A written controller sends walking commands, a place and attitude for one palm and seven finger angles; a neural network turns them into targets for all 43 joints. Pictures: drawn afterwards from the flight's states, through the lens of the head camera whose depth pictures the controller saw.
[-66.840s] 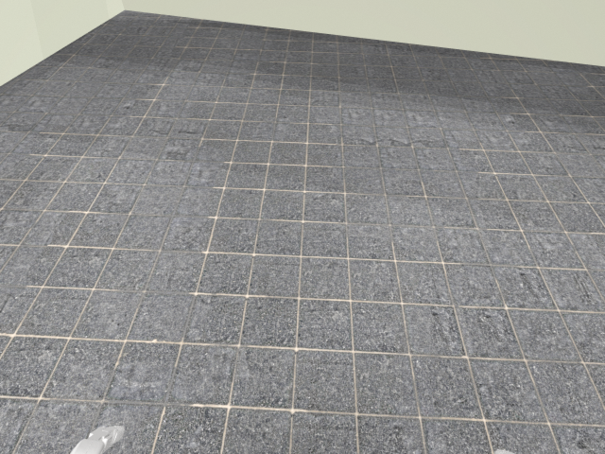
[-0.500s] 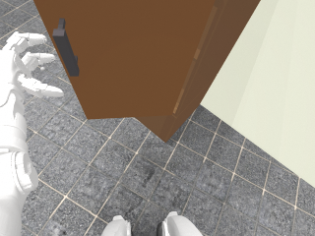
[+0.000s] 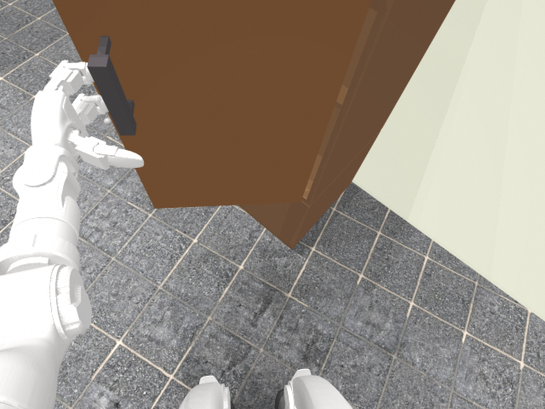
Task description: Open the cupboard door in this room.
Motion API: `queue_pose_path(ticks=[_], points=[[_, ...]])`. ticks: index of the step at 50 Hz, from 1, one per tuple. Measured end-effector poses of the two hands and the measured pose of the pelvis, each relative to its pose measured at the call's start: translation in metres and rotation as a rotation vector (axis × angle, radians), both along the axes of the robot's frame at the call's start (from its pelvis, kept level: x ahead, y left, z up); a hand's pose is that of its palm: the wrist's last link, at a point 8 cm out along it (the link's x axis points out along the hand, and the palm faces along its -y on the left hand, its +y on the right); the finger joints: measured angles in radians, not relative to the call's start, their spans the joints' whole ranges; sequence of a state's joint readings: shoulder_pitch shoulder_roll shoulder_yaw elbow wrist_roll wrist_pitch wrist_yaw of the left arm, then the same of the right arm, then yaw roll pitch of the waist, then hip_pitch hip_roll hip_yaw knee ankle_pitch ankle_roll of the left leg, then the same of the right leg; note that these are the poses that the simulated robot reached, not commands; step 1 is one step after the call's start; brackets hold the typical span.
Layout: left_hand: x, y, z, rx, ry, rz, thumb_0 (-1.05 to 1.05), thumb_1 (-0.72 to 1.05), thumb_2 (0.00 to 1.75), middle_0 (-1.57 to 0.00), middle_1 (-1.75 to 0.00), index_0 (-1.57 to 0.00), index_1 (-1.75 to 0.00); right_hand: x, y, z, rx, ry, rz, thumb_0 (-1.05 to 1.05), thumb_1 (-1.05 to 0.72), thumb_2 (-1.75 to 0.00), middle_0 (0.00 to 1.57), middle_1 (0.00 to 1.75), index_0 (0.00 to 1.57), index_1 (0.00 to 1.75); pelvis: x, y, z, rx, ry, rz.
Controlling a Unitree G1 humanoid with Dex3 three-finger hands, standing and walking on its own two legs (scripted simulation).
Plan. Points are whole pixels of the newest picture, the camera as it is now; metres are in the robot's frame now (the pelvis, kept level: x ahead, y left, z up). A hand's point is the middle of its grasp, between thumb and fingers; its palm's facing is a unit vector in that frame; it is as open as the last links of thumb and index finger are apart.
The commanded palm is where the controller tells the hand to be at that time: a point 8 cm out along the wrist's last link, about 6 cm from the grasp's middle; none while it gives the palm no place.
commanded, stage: slide the fingers in behind the handle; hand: left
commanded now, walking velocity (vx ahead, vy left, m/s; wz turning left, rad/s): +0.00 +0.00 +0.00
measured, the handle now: (117, 88) +0.55 +0.19 +0.09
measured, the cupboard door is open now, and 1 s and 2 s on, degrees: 46 47 47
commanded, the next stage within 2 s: close the thumb around the handle in 0.90 s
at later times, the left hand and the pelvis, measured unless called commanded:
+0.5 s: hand (131, 124) +0.49 +0.17 +0.08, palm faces +0.00 -1.00 +0.00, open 14.0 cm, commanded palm +0.47 +0.21 +0.08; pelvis +0.00 -0.01 +0.00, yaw +1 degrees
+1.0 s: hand (132, 127) +0.49 +0.16 +0.08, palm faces +0.03 -1.00 -0.01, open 14.0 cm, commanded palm +0.46 +0.21 +0.08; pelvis -0.01 -0.01 +0.00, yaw +1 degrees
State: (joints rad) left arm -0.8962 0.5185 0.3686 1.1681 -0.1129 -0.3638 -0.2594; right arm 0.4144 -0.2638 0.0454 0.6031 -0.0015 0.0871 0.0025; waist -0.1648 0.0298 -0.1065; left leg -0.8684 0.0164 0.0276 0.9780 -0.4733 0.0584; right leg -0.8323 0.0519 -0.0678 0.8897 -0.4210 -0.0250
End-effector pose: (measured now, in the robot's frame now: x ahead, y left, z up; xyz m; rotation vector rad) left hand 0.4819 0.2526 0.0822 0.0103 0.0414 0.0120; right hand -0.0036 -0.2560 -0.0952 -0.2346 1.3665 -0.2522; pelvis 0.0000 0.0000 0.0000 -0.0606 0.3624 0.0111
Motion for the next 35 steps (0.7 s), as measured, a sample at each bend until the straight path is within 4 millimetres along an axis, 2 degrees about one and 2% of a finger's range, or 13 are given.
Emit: queue_pose_path(ticks=[20,25,35], points=[[-0.007,-0.016,0.003,0.003,-0.016,0.013,-0.01,-0.49,0.3,-0.28,-1.2,-0.3,-1.2,0.007,-0.014,0.0,-0.009,-0.024,0.019,0.01,-0.9,-0.9,0.2,0.3,0.2,0.3,-0.003,-0.008,0.0,0.008,-0.011,0.011],[-0.009,-0.033,0.003,-0.008,-0.026,-0.012,-0.01,-0.5,0.3,-0.29,-1.2,-0.3,-1.2,0.005,-0.014,-0.004,0.003,-0.021,0.02,0.01,-0.9,-0.9,0.2,0.3,0.2,0.3,-0.004,-0.007,0.0,0.009,-0.013,0.013],[-0.01,-0.035,0.002,0.01,-0.021,0.028,-0.01,-0.49,0.3,-0.29,-1.2,-0.28,-1.2,-0.001,-0.009,-0.006,0.022,-0.042,0.004,0.01,-0.9,-0.9,0.2,0.3,0.2,0.3,-0.007,-0.009,-0.001,0.016,-0.022,0.001]])
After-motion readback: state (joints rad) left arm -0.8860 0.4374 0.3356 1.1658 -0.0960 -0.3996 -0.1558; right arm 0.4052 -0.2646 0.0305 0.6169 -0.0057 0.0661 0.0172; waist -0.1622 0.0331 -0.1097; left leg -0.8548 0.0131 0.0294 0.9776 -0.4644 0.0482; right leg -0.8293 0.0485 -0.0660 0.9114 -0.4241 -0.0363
